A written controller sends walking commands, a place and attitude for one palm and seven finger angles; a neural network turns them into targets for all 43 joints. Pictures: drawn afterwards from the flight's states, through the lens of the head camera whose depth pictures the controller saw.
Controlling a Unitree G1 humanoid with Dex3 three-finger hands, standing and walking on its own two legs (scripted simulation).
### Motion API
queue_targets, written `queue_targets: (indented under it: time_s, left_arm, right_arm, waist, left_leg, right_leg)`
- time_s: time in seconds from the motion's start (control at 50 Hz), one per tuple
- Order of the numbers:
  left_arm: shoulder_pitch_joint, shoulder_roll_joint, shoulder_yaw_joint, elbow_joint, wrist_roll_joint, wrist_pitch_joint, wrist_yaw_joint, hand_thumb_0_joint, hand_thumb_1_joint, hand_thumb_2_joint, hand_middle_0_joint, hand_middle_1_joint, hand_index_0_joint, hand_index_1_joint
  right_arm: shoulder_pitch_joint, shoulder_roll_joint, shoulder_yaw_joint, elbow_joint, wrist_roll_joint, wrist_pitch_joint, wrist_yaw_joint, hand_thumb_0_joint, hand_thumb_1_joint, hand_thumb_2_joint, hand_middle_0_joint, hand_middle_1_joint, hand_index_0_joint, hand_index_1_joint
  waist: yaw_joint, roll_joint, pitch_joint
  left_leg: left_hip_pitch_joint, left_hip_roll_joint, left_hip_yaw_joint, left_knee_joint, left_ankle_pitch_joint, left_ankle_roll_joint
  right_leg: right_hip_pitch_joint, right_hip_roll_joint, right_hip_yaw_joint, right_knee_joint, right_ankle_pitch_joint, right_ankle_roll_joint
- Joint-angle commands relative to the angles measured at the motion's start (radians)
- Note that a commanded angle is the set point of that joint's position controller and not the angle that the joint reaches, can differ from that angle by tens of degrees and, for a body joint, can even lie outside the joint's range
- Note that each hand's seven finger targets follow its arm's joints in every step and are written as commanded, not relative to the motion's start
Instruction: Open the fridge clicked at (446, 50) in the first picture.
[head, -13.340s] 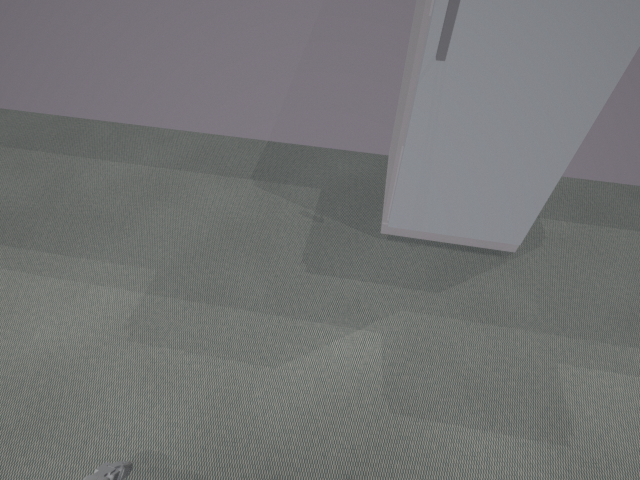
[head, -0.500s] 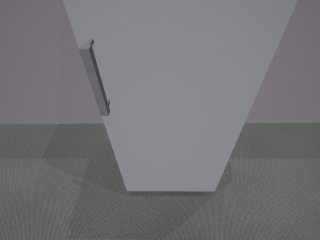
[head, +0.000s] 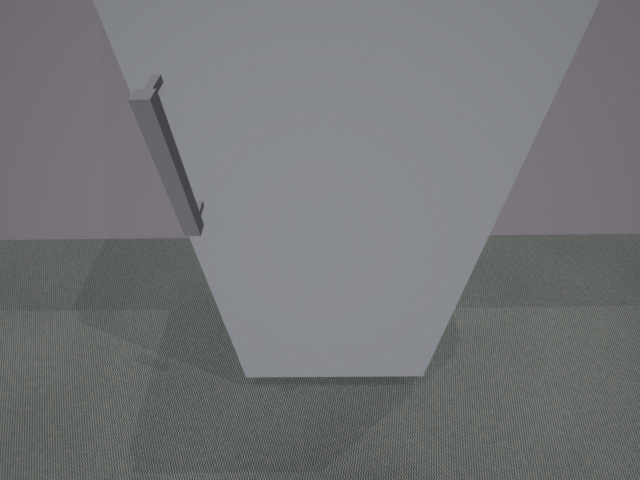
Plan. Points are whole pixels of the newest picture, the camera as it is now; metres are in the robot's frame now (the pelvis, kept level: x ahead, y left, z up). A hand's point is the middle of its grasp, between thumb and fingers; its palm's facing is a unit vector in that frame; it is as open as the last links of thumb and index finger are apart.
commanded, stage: come to a stop and stand still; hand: left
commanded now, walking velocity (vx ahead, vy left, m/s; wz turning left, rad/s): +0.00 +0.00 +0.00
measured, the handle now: (176, 163) +0.48 +0.22 +0.15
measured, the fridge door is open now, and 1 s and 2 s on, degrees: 0 0 0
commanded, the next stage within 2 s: look again from close up in 0.20 s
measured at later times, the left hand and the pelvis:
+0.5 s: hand out of the picture +0.02 +0.17 -0.17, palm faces +0.02 -0.98 -0.21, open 7.3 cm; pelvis +0.01 -0.01 +0.00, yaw +0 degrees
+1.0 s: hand out of the picture +0.01 +0.16 -0.17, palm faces +0.02 -0.98 -0.20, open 7.3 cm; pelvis +0.00 -0.01 +0.00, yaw +0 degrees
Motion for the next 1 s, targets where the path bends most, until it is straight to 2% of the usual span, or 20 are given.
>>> queue_targets:
  time_s: [0.0, 0.1, 0.24, 0.36, 0.48, 0.68, 0.84, 0.98]
  left_arm:
    - [0.056, 0.118, 0.023, -0.025, 0.001, -0.012, 0.007, 0.0, 0.9, 0.9, -0.2, -0.3, -0.2, -0.3]
    - [0.049, 0.117, 0.024, -0.021, 0.001, -0.01, 0.007, 0.0, 0.9, 0.9, -0.2, -0.3, -0.2, -0.3]
    - [0.054, 0.116, 0.024, -0.015, 0.004, -0.01, 0.007, 0.0, 0.9, 0.9, -0.2, -0.3, -0.2, -0.3]
    - [0.053, 0.115, 0.023, -0.012, 0.003, -0.007, 0.007, 0.0, 0.9, 0.9, -0.2, -0.3, -0.2, -0.3]
    - [0.053, 0.114, 0.024, -0.011, 0.003, -0.006, 0.006, 0.0, 0.9, 0.9, -0.2, -0.3, -0.2, -0.3]
    - [0.059, 0.114, 0.026, -0.011, 0.002, -0.007, 0.006, 0.0, 0.9, 0.9, -0.2, -0.3, -0.2, -0.3]
    - [0.066, 0.098, 0.026, -0.01, 0.003, -0.004, 0.006, 0.0, 0.9, 0.9, -0.2, -0.3, -0.2, -0.3]
    - [0.068, 0.104, 0.029, -0.012, 0.003, -0.004, 0.006, 0.0, 0.9, 0.9, -0.2, -0.3, -0.2, -0.3]
  right_arm:
    - [0.052, -0.091, -0.013, -0.029, 0.001, -0.016, -0.001, 0.0, -0.9, -0.9, 0.2, 0.3, 0.2, 0.3]
    - [0.039, -0.098, -0.013, -0.021, 0.002, -0.016, -0.004, 0.0, -0.9, -0.9, 0.2, 0.3, 0.2, 0.3]
    - [0.034, -0.093, -0.014, -0.014, 0.003, -0.014, -0.005, 0.0, -0.9, -0.9, 0.2, 0.3, 0.2, 0.3]
    - [0.024, -0.097, -0.013, -0.01, 0.003, -0.013, -0.006, 0.0, -0.9, -0.9, 0.2, 0.3, 0.2, 0.3]
    - [0.027, -0.097, -0.011, -0.009, 0.003, -0.013, -0.006, 0.0, -0.9, -0.9, 0.2, 0.3, 0.2, 0.3]
    - [0.037, -0.09, -0.012, -0.001, 0.002, -0.014, -0.006, 0.0, -0.9, -0.9, 0.2, 0.3, 0.2, 0.3]
    - [0.046, -0.074, -0.013, 0.004, 0.001, -0.011, -0.008, 0.0, -0.9, -0.9, 0.2, 0.3, 0.2, 0.3]
    - [0.051, -0.079, -0.014, 0.003, 0.002, -0.013, -0.008, 0.0, -0.9, -0.9, 0.2, 0.3, 0.2, 0.3]
  waist:
    - [0.01, -0.031, 0.004]
    - [0.009, -0.002, 0.002]
    - [0.01, -0.031, 0.011]
    - [0.011, -0.007, 0.023]
    - [0.012, -0.032, 0.021]
    - [0.015, -0.015, 0.011]
    - [0.015, -0.018, 0.04]
    - [0.017, -0.02, 0.025]
  left_leg:
    - [-0.072, 0.086, -0.078, -0.082, 0.152, 0.018]
    - [-0.061, 0.092, -0.078, -0.085, 0.175, 0.015]
    - [-0.049, 0.095, -0.075, -0.089, 0.172, 0.014]
    - [-0.051, 0.097, -0.077, -0.099, 0.162, 0.013]
    - [-0.056, 0.097, -0.078, -0.106, 0.15, 0.014]
    - [-0.054, 0.096, -0.078, -0.103, 0.155, 0.012]
    - [-0.059, 0.097, -0.076, -0.107, 0.139, 0.013]
    - [-0.06, 0.096, -0.073, -0.107, 0.136, 0.013]
  right_leg:
    - [0.065, -0.083, 0.098, -0.08, 0.193, -0.037]
    - [0.074, -0.08, 0.094, -0.08, 0.216, -0.038]
    - [0.075, -0.078, 0.094, -0.096, 0.22, -0.038]
    - [0.068, -0.075, 0.094, -0.103, 0.192, -0.036]
    - [0.071, -0.075, 0.095, -0.109, 0.17, -0.035]
    - [0.08, -0.077, 0.092, -0.11, 0.175, -0.038]
    - [0.057, -0.068, 0.098, -0.116, 0.147, -0.039]
    - [0.064, -0.071, 0.099, -0.114, 0.141, -0.039]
